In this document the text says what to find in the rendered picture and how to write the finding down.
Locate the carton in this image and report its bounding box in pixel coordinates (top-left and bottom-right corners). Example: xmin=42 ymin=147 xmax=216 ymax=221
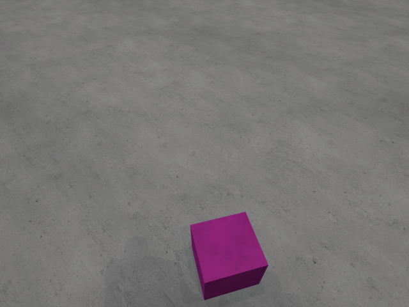
xmin=190 ymin=212 xmax=268 ymax=300

